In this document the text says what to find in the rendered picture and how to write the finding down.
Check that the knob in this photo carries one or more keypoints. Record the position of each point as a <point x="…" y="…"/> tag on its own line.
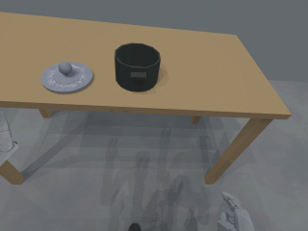
<point x="65" y="68"/>

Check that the right robot hand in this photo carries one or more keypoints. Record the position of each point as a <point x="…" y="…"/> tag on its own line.
<point x="239" y="221"/>

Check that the lid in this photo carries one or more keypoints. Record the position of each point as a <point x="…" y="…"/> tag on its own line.
<point x="80" y="77"/>

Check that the left robot hand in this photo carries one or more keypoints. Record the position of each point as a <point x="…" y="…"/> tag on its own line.
<point x="7" y="146"/>

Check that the table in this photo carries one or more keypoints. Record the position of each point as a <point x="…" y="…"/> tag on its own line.
<point x="200" y="74"/>

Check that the pot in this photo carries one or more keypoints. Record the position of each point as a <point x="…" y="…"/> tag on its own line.
<point x="137" y="66"/>

